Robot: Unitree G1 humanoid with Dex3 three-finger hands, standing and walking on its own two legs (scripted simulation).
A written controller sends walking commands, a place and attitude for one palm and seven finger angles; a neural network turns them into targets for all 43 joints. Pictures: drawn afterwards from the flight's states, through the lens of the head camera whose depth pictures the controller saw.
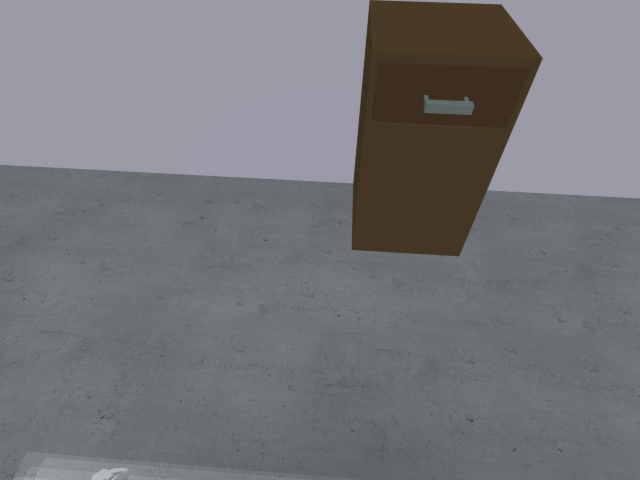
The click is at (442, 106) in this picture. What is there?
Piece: drawer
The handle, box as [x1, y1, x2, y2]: [424, 95, 473, 114]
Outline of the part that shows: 424,95 424,112 471,114 473,104 472,101 469,101 467,97 464,97 463,101 429,100 427,95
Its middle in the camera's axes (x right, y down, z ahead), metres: +0.36 -0.39 +1.11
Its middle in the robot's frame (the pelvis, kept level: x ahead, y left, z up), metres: +1.10 -0.30 -0.07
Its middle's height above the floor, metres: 0.70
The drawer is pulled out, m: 0.00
